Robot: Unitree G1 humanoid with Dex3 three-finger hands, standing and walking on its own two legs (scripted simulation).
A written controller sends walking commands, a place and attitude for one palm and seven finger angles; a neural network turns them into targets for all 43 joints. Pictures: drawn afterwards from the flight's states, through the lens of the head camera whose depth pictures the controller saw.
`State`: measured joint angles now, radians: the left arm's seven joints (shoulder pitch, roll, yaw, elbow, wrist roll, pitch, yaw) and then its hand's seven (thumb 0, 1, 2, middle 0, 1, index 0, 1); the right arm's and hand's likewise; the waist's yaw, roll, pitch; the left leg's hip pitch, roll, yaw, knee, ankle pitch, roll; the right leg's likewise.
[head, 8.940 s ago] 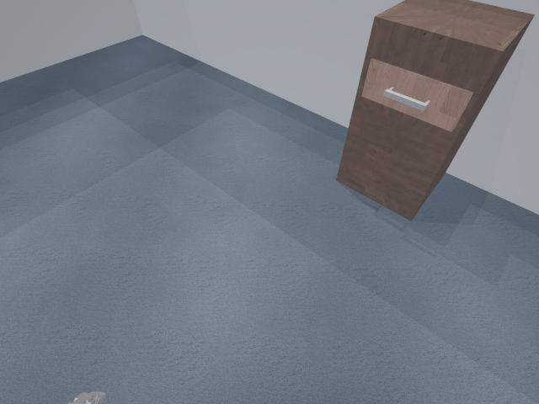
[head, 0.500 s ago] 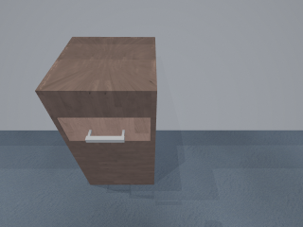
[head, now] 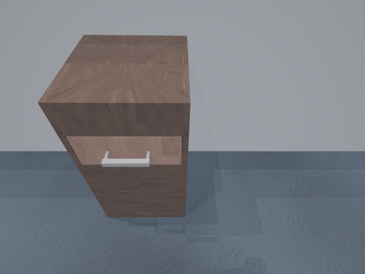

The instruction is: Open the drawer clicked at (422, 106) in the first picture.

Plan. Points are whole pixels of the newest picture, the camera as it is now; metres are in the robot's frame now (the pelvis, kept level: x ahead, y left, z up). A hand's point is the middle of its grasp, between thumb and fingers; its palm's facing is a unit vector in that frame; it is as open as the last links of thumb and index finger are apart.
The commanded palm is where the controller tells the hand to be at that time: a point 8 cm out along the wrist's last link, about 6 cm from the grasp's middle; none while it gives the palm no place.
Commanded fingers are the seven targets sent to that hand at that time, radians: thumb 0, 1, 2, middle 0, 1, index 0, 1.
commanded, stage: look again from close up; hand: left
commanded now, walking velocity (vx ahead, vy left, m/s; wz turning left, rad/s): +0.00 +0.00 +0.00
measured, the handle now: (126, 158) +0.52 +0.22 -0.16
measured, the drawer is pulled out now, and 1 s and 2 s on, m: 0.00 0.00 0.00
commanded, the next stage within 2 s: raise the hand with hooked fingers in 0.30 s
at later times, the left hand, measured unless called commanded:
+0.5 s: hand out of the picture +0.09 +0.22 -0.13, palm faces -0.10 -0.90 -0.42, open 7.4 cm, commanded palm +0.12 +0.25 -0.05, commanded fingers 0.00 0.76 0.84 -0.21 -0.39 -0.21 -0.39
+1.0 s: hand (71, 248) +0.19 +0.25 -0.04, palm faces +0.07 -0.06 -1.00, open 9.6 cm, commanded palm +0.17 +0.25 +0.01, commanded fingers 0.00 0.18 0.59 -0.25 -0.76 -0.25 -0.76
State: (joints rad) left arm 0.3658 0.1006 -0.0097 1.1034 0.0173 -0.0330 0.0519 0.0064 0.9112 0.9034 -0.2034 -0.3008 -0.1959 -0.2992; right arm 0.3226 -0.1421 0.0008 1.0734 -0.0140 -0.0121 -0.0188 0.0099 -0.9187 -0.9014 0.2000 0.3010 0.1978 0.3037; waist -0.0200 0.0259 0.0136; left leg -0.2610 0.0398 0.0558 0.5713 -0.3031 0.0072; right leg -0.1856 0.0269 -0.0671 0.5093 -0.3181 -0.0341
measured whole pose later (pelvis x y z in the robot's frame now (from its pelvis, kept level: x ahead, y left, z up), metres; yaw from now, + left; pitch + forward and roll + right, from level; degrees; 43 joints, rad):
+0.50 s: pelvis +0.01 +0.03 +0.00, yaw -1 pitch +1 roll +1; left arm 0.46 0.22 -0.06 0.43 0.19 0.10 0.14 0.02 0.91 0.90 -0.21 -0.31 -0.20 -0.31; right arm 0.35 -0.18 0.02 0.94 0.02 -0.16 -0.06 0.02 -0.92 -0.90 0.20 0.30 0.20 0.30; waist 0.02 -0.02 0.00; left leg -0.24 -0.04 0.12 0.50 -0.28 0.05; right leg -0.25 -0.04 -0.02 0.60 -0.34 -0.01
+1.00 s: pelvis -0.02 -0.01 -0.05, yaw +2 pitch +9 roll +0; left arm 0.28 0.35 -0.06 0.09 1.06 0.04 0.47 0.00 0.39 0.69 -0.26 -0.63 -0.26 -0.63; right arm 0.04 -0.22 0.00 0.52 -0.06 0.09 0.00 0.01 -0.91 -0.90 0.20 0.30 0.20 0.30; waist 0.10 0.03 -0.11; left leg -0.66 0.01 0.03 0.93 -0.42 0.01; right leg -0.62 0.01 -0.08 0.94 -0.48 -0.06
